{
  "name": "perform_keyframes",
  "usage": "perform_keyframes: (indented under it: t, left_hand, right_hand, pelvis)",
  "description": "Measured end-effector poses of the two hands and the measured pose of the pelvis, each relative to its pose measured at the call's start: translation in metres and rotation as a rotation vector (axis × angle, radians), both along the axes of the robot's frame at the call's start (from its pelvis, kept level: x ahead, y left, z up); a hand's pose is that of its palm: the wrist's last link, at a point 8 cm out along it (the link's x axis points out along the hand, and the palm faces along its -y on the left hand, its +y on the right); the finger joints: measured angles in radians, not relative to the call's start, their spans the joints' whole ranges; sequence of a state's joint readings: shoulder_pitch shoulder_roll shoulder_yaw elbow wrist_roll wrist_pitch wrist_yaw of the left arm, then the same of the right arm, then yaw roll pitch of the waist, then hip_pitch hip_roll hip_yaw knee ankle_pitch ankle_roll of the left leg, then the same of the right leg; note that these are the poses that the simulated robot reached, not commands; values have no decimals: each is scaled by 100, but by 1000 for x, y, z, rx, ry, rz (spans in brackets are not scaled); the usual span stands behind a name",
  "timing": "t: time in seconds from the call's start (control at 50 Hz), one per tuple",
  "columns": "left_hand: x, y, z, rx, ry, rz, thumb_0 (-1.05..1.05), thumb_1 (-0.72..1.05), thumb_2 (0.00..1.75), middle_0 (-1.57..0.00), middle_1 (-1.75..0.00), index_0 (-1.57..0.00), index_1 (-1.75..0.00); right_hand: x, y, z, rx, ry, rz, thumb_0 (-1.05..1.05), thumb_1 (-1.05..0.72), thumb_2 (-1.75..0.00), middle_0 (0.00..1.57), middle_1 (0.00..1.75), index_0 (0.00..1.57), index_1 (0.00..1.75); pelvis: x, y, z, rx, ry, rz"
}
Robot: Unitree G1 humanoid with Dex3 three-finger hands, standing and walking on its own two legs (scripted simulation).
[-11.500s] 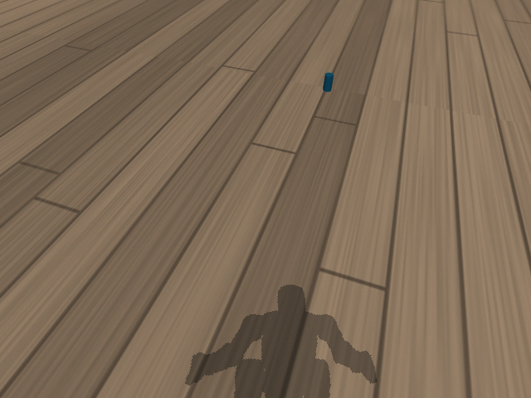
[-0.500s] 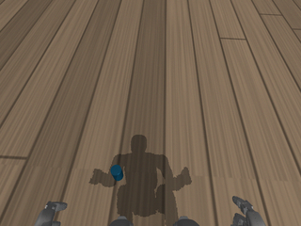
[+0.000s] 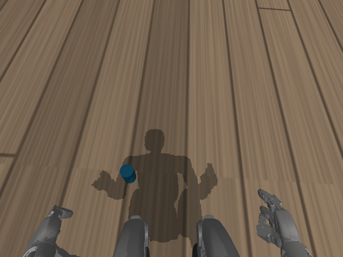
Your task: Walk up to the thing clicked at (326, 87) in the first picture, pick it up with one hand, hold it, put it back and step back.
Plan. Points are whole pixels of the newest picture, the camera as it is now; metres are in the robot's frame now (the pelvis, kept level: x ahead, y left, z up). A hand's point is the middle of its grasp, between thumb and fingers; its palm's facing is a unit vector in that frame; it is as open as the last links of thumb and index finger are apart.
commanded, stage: rise first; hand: left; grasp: from above
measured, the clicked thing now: (128, 174) +0.46 +0.19 -0.57
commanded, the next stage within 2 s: none
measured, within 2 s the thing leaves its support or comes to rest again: neither
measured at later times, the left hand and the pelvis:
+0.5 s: hand (97, 195) +0.32 +0.25 -0.32, palm faces -0.46 -0.28 -0.84, open 13.9 cm; pelvis -0.08 -0.01 -0.19, yaw -2 degrees
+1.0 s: hand (107, 184) +0.38 +0.25 -0.41, palm faces -0.45 -0.03 -0.89, open 14.1 cm; pelvis -0.08 +0.00 -0.25, yaw -4 degrees
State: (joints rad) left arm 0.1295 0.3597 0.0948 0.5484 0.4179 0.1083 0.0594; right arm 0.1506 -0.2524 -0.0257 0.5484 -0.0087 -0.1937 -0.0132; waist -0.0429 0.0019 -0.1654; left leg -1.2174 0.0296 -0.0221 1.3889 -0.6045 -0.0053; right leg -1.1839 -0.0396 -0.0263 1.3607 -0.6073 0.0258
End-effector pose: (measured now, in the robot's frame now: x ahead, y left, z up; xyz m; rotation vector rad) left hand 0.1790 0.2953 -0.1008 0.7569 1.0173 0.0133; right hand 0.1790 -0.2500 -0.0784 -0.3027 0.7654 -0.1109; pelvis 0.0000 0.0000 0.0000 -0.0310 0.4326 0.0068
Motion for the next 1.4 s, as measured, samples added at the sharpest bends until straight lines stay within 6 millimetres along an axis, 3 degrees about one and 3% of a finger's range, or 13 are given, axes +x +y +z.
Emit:
perform_keyframes:
  t: [0.12,0.22,0.34,0.44,0.58,0.7,0.82,1.12,1.4]
  left_hand:
    - [41,-7,-53,90,-93,-186,0,-52,96,-7,-108,-8,-108]
    - [73,-13,-92,189,-160,-303,0,-53,97,-7,-109,-8,-108]
    - [108,-19,-127,289,-198,-414,0,-53,99,-8,-108,-8,-108]
    - [134,-26,-149,322,-221,-488,0,-51,99,-8,-107,-9,-107]
    - [155,-33,-184,359,-211,-623,0,-50,101,-9,-106,-9,-106]
    - [170,-36,-211,400,-242,-703,0,-51,101,-9,-104,-9,-104]
    - [185,-38,-231,443,-269,-745,0,-52,102,-9,-101,-9,-102]
    - [211,-51,-257,488,-273,-832,0,-50,99,-11,-97,-11,-97]
    - [225,-56,-280,495,-274,-818,0,-49,97,-9,-102,-10,-100]
  right_hand:
    - [-10,-13,-66,-10,49,2,1,-89,-90,20,30,20,30]
    - [-31,-22,-125,-1,124,-18,1,-90,-90,20,30,20,30]
    - [-76,-27,-187,15,240,-47,1,-90,-90,20,30,20,30]
    - [-122,-30,-219,15,334,-91,1,-89,-90,20,30,20,30]
    - [-176,-35,-239,-18,443,-154,1,-88,-90,20,30,20,30]
    - [-200,-37,-250,-50,529,-177,1,-89,-90,20,30,20,30]
    - [-206,-34,-261,-63,568,-177,1,-90,-90,20,30,20,30]
    - [-201,-21,-289,-34,587,-146,0,-91,-90,20,30,20,30]
    - [-219,-26,-302,-41,654,-147,0,-91,-90,20,30,20,30]
  pelvis:
    - [-16,-2,-57,2,86,-5]
    - [-33,-5,-101,2,132,-11]
    - [-55,-9,-145,0,156,-17]
    - [-70,-10,-173,-4,153,-27]
    - [-79,-7,-203,-21,151,-34]
    - [-79,-3,-223,-38,157,-35]
    - [-78,1,-238,-50,165,-36]
    - [-76,3,-262,-60,170,-45]
    - [-74,1,-279,-57,176,-53]
